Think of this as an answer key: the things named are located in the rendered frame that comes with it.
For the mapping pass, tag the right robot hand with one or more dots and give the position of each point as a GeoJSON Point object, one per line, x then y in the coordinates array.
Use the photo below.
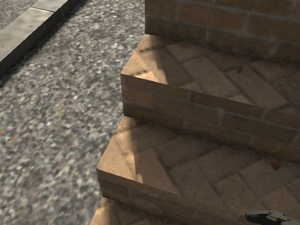
{"type": "Point", "coordinates": [269, 217]}

